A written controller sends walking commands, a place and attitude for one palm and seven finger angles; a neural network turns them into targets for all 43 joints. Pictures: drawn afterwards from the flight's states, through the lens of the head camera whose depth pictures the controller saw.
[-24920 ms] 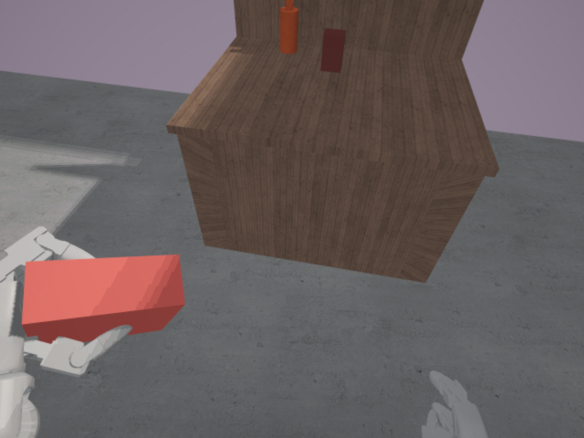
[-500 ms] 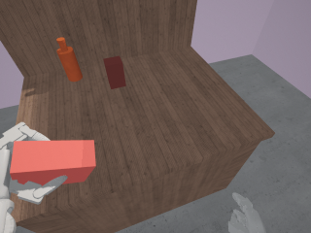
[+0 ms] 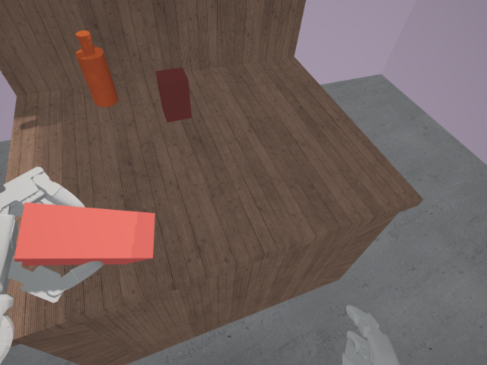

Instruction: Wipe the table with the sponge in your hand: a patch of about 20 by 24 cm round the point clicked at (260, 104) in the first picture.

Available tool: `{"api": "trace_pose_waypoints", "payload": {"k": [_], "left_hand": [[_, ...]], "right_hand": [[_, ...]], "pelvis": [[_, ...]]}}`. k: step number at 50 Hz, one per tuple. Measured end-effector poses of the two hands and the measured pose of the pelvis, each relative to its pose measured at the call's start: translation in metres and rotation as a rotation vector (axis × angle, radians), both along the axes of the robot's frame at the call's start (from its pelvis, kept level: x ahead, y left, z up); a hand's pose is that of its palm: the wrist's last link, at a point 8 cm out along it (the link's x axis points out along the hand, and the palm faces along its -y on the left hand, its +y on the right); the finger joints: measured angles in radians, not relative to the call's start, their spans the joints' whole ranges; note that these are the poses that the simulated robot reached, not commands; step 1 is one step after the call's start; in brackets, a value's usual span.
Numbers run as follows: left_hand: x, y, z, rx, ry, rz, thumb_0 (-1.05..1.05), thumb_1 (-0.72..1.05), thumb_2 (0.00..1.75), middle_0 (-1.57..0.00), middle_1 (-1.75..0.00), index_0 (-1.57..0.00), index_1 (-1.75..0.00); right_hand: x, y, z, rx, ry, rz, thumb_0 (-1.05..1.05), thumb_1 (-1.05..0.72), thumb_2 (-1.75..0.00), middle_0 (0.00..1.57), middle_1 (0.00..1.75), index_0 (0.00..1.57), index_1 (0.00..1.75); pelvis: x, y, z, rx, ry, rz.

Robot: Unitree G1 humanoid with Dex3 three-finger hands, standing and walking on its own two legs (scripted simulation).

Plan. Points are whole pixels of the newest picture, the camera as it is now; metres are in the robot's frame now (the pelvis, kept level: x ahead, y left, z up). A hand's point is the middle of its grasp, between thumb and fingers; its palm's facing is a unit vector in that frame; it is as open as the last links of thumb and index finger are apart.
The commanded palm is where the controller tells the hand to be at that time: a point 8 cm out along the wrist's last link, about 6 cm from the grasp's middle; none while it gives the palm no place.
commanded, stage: come to a stop and stand still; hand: left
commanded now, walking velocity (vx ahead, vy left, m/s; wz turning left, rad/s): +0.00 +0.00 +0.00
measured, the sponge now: (105, 240) +0.24 +0.20 +0.13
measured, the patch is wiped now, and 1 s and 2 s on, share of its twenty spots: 0.00 0.00 0.00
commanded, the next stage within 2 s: look again from close up in 0.50 s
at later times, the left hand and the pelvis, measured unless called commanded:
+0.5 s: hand (27, 255) +0.20 +0.25 +0.17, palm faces +0.38 -0.86 -0.35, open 9.6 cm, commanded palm +0.14 +0.29 +0.18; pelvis -0.03 +0.01 +0.01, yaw -1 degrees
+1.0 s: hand (21, 245) +0.21 +0.27 +0.17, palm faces +0.35 -0.85 -0.39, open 9.6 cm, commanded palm +0.15 +0.30 +0.18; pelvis -0.01 +0.02 +0.01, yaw -1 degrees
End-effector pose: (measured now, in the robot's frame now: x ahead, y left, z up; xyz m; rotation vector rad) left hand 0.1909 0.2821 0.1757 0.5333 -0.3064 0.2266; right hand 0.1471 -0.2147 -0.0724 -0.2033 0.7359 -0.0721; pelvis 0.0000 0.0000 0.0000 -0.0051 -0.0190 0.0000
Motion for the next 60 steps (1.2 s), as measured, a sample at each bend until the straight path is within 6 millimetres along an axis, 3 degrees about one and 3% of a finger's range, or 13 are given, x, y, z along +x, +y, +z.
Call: {"api": "trace_pose_waypoints", "payload": {"k": [6,15,27,35,47,54,57,60], "left_hand": [[-0.019,0.015,0.017,-0.027,-0.08,0.076,-0.01,-0.47,1.02,-0.79,-1.35,-0.8,-1.34],[-0.038,0.009,-0.015,-0.153,0.015,0.093,-0.01,-0.47,1.02,-0.79,-1.35,-0.8,-1.34],[-0.032,0.014,0.003,-0.102,-0.053,0.067,-0.01,-0.47,1.03,-0.79,-1.35,-0.8,-1.34],[-0.021,0.021,-0.008,-0.099,0.023,0.064,-0.01,-0.46,1.03,-0.79,-1.35,-0.8,-1.34],[-0.021,0.024,0.004,-0.078,-0.024,0.043,-0.01,-0.46,1.03,-0.78,-1.35,-0.8,-1.34],[-0.024,0.028,0.0,-0.099,-0.003,0.076,-0.01,-0.46,1.03,-0.78,-1.35,-0.8,-1.34],[-0.014,0.037,0.028,0.078,-0.109,0.067,-0.01,-0.47,1.03,-0.79,-1.35,-0.8,-1.34],[-0.007,0.055,0.055,0.111,-0.246,0.137,-0.01,-0.47,1.03,-0.78,-1.35,-0.8,-1.34]], "right_hand": [[0.005,0.003,0.009,-0.002,-0.039,0.031,0.02,-0.9,-0.9,0.21,0.3,0.21,0.3],[0.008,-0.001,0.026,-0.051,-0.114,0.033,0.02,-0.9,-0.9,0.21,0.3,0.21,0.3],[-0.008,0.006,0.022,-0.057,-0.079,0.028,0.02,-0.9,-0.9,0.21,0.3,0.21,0.3],[-0.014,0.01,0.013,-0.043,-0.029,-0.001,0.02,-0.9,-0.9,0.21,0.3,0.21,0.3],[0.008,0.016,0.021,-0.057,-0.069,0.015,0.02,-0.9,-0.9,0.21,0.3,0.21,0.3],[0.018,0.019,0.024,-0.047,-0.096,0.026,0.02,-0.9,-0.9,0.21,0.3,0.21,0.3],[0.016,0.025,0.019,-0.055,-0.084,0.089,0.02,-0.9,-0.9,0.2,0.3,0.2,0.3],[0.013,0.026,0.012,-0.054,-0.028,0.153,0.02,-0.9,-0.9,0.21,0.3,0.2,0.3]], "pelvis": [[-0.009,0.0,0.003,-0.011,0.004,-0.008],[-0.021,0.006,0.005,-0.013,-0.004,-0.014],[-0.025,0.012,0.007,-0.019,0.004,-0.02],[-0.017,0.018,0.007,-0.019,0.009,-0.023],[-0.011,0.024,0.007,-0.018,0.007,-0.017],[-0.011,0.023,0.007,-0.016,0.007,-0.018],[-0.017,0.017,0.002,-0.011,0.02,0.035],[-0.019,0.009,0.001,-0.002,0.035,0.029]]}}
